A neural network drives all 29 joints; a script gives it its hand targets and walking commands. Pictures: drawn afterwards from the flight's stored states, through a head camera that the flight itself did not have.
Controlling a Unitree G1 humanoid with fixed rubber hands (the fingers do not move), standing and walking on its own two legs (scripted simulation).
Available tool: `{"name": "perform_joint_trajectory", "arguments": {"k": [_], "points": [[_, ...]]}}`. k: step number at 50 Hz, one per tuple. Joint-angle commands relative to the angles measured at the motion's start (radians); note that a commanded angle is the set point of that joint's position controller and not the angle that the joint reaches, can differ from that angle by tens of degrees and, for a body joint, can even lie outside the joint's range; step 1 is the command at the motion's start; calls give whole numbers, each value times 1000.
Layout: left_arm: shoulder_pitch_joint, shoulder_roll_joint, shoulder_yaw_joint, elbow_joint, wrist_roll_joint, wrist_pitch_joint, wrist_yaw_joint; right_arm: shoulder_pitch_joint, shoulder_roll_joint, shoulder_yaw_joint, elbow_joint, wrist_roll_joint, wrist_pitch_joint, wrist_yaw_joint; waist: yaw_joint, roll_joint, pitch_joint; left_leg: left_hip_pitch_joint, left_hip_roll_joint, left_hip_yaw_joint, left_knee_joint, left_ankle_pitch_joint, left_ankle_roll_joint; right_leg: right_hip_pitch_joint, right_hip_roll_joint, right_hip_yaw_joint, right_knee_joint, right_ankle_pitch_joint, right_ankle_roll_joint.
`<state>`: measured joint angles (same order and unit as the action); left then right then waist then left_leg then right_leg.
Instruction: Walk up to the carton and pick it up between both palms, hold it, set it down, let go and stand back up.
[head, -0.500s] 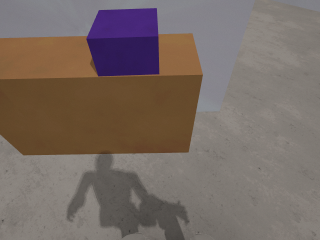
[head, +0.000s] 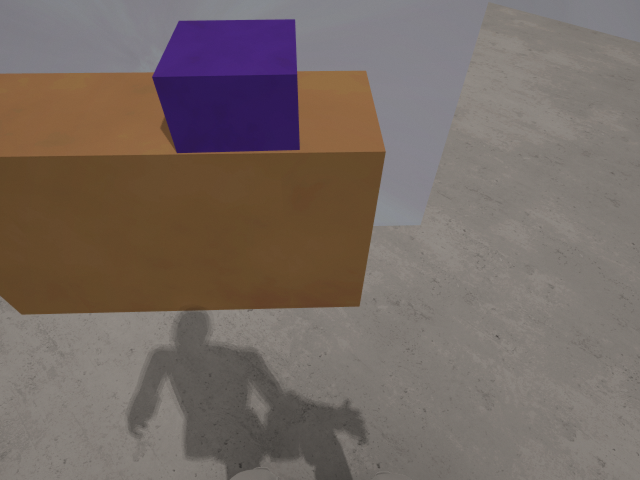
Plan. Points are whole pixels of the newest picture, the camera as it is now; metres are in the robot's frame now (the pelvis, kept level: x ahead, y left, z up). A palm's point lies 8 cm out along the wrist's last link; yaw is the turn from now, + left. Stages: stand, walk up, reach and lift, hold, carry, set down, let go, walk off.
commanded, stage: walk up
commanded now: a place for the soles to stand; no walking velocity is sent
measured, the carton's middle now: (238, 84) +0.93 +0.20 +0.03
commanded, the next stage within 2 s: none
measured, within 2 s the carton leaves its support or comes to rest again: neither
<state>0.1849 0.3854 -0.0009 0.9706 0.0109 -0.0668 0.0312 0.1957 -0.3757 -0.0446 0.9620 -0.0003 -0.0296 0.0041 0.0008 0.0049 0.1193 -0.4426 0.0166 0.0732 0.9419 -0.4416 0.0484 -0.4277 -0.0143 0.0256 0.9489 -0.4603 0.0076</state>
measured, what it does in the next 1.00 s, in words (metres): walks ahead: left foot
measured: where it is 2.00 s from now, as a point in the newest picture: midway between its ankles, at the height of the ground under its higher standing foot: (276, 426)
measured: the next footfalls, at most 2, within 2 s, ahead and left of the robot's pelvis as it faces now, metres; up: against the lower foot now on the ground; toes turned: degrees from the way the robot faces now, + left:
left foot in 0.62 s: +0.19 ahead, +0.15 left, +0.00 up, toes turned +5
right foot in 1.12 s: +0.33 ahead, -0.02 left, +0.00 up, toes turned -5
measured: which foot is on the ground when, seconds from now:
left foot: down 0.00-0.32, up 0.34-0.60, down 0.62-1.00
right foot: down 0.00-0.66, up 0.68-1.00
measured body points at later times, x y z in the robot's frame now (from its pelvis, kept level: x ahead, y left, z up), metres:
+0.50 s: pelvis +0.05 +0.01 +0.00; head +0.06 -0.02 +0.45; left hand +0.06 +0.34 -0.10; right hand +0.13 -0.30 -0.14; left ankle +0.08 +0.12 -0.66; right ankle +0.03 -0.13 -0.69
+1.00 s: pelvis +0.17 +0.08 +0.02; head +0.20 +0.11 +0.47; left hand +0.29 +0.40 -0.11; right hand +0.21 -0.24 -0.09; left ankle +0.15 +0.15 -0.69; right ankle +0.22 -0.04 -0.64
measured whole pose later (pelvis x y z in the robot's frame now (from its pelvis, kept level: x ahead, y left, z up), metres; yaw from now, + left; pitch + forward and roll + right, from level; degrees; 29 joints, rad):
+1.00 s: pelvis +0.17 +0.08 +0.02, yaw +0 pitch -2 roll +0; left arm 0.11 0.41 0.00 0.96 0.01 -0.06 0.02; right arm 0.29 -0.38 -0.04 0.96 0.00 -0.06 0.03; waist 0.00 -0.05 0.10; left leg -0.28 -0.04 0.11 0.78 -0.47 0.08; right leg -0.55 -0.01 -0.02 1.09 -0.42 0.02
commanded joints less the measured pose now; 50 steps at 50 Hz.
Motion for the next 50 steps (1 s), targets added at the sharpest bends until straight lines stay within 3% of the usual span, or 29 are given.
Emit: {"name": "perform_joint_trajectory", "arguments": {"k": [1,3,5,6,7,8,9,10,12,14,15,16,17,18,20,22,25,28,30,31,32,33,34,35,36,37,39,44,50], "points": [[10,347,106,-37,16,-32,13,-97,-243,-57,-77,-17,-12,-12,16,-135,-97,-113,13,-130,-26,-171,-22,118,-303,575,-499,48,-289],[-44,306,90,-46,17,-23,10,-29,-234,-62,-40,-21,-22,-6,-30,-143,-114,42,26,-142,-198,-63,-5,27,-233,438,-418,100,-223],[-118,229,64,-64,8,-16,5,43,-267,-71,-13,-26,-38,-8,-77,-31,-142,258,130,-327,-392,17,52,-165,-96,204,-216,172,-105],[-103,191,57,-61,-1,-10,5,45,-304,-73,-12,-25,-46,-11,-65,81,-147,271,251,-513,-507,25,108,-197,5,48,-19,119,-56],[-93,217,67,-64,-2,-5,12,31,-324,-74,-20,-18,-47,-14,-48,65,-118,252,338,-587,-531,110,153,-205,2,-8,-3,-44,-41],[-68,230,74,-57,-4,-2,13,8,-330,-76,-20,-20,-47,-18,-31,59,-115,234,357,-597,-519,144,181,-181,-12,3,18,-114,-40],[-20,295,104,-71,-14,-20,-6,82,-407,-120,-43,-31,-41,13,-61,171,-180,328,328,-606,-590,-283,204,-238,2,-88,77,-215,-56],[-22,314,114,-64,-5,-30,-14,73,-388,-121,-42,-36,-33,22,-67,168,-119,294,333,-632,-630,-483,232,-281,-13,-78,86,-227,-50],[12,315,121,-51,-2,-37,-25,33,-353,-117,-66,-45,-21,31,-49,133,-61,203,315,-600,-626,-563,222,-234,-24,-69,1,-191,-49],[160,299,131,-4,-5,-53,-25,-52,-335,-109,-92,-48,-4,39,39,95,-101,-48,247,-441,-481,-542,157,110,-26,-47,-219,-113,-78],[324,320,148,38,0,-62,-15,-134,-285,-93,-122,-51,6,48,134,-45,-133,-279,115,-251,-235,-472,67,371,-85,125,-429,-297,-130],[403,421,181,60,8,-66,-1,-197,-195,-69,-161,-45,7,49,183,-386,-119,-599,-80,-30,226,-242,-36,563,-303,684,-713,-620,-210],[326,429,171,21,-7,-60,13,-224,-243,-68,-146,-48,6,39,154,-188,-56,-671,-47,-170,300,-148,-45,550,-407,883,-764,-523,-231],[253,424,168,-7,-22,-56,23,-205,-288,-77,-126,-41,0,38,105,-66,-6,-632,5,-217,273,-90,-48,506,-410,803,-719,-362,-234],[183,400,153,-29,-16,-59,29,-156,-286,-83,-99,-37,-4,41,54,-72,2,-527,54,-189,277,-61,-50,434,-364,660,-633,-36,-235],[188,372,144,-40,-8,-64,25,-141,-274,-90,-99,-35,0,46,43,-133,1,-459,65,-165,248,-79,-50,390,-347,555,-573,156,-234],[196,368,134,-63,-3,-61,22,-182,-272,-93,-123,-28,-1,48,51,-176,56,-418,85,-148,176,-107,-46,301,-361,509,-535,188,-289],[172,379,131,-79,0,-59,18,-210,-279,-95,-144,-18,-15,53,49,-236,101,-368,96,-149,71,-132,-37,243,-386,481,-511,234,-302],[104,381,125,-99,-5,-54,15,-129,-288,-102,-121,-12,-30,58,-4,-262,84,-206,79,-139,-86,-97,-24,171,-358,386,-421,264,-267],[22,362,110,-113,-10,-47,10,8,-299,-116,-76,-14,-41,55,-102,-209,23,72,41,-100,-255,-21,-10,34,-285,235,-255,361,-210],[22,284,85,-125,-10,-44,4,236,-357,-147,1,-24,-56,41,-200,47,-128,439,29,-181,-418,-84,8,-127,-160,45,155,481,-136],[29,162,52,-148,-20,-56,3,343,-434,-158,15,-29,-64,21,-217,349,-136,569,230,-639,-597,-33,27,-402,26,-18,441,26,-43],[8,253,73,-163,-34,-52,13,288,-460,-154,-12,6,-57,16,-176,199,-107,551,344,-964,-766,18,67,-478,92,44,480,-120,-49],[-17,288,73,-150,-36,-46,16,215,-419,-141,-28,21,-52,11,-141,32,-26,499,343,-897,-748,112,17,-471,43,93,504,-64,-46],[31,278,77,-131,-45,-39,16,177,-386,-128,-43,15,-52,2,-98,14,-12,460,329,-733,-684,311,-39,-429,12,93,465,-4,-49],[70,265,85,-109,-48,-34,14,141,-356,-120,-51,4,-53,-5,-73,39,-32,446,288,-616,-626,468,-72,-384,-5,85,433,25,-50],[113,240,90,-88,-52,-21,5,127,-311,-105,-55,-7,-56,-10,-53,112,-73,438,218,-453,-551,663,-63,-330,-26,50,356,74,-52],[19,226,83,-92,-37,-8,-3,150,-270,-92,-74,-5,-55,-9,-69,104,-89,475,204,-372,-528,689,4,-336,-40,13,160,99,-45],[-108,229,76,-98,-28,-8,-8,162,-261,-91,-94,-19,-38,-3,-89,205,-60,513,198,-337,-528,697,48,-316,-47,-76,-92,81,-33]]}}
